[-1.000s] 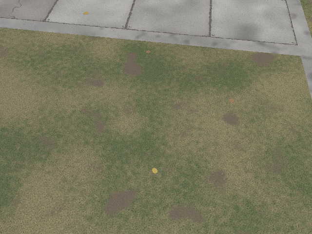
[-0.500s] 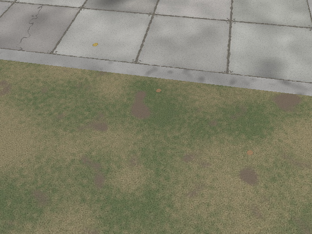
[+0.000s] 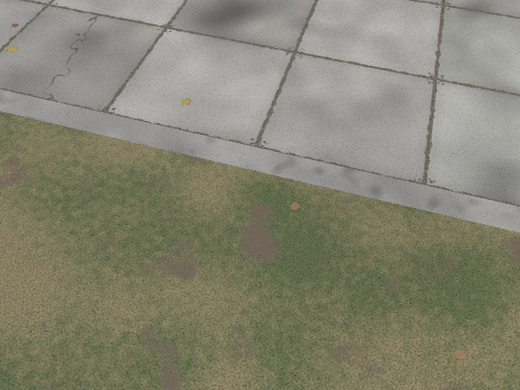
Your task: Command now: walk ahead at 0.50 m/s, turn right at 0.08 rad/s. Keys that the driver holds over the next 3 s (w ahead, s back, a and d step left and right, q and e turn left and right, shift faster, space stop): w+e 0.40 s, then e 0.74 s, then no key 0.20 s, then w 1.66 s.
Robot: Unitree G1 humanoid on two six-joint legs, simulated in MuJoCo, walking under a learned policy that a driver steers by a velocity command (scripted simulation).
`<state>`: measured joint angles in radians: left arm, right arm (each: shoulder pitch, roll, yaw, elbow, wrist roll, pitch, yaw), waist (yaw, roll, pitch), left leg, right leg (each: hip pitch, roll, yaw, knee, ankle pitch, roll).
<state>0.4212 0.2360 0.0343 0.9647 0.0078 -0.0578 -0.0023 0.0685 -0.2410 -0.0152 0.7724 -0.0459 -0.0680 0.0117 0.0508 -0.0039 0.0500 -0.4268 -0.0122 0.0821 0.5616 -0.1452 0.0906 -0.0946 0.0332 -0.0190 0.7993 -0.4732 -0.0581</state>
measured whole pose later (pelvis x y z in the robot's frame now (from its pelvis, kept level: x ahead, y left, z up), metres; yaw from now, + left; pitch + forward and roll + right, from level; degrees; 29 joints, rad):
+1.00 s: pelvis +0.38 -0.04 +0.01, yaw -31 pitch +2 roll +0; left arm 0.28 0.29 0.09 0.81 0.02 0.03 0.01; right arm 0.13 -0.26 -0.04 0.77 -0.01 0.03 -0.04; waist 0.05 0.01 0.04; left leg -0.47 0.01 -0.08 0.81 -0.36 -0.05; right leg -0.26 0.17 0.17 0.44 -0.18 -0.10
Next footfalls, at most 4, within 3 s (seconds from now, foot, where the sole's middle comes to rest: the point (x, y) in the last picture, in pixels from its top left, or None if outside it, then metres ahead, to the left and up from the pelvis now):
0.50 right None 0.40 -0.11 -0.76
1.10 left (262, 369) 0.51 0.04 -0.76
1.54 right None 0.35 -0.09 -0.76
1.96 left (333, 294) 0.73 -0.15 -0.76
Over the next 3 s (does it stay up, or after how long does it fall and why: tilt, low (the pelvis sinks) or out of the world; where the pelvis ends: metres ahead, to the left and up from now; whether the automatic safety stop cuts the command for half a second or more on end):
stays up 0.96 -0.50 0.01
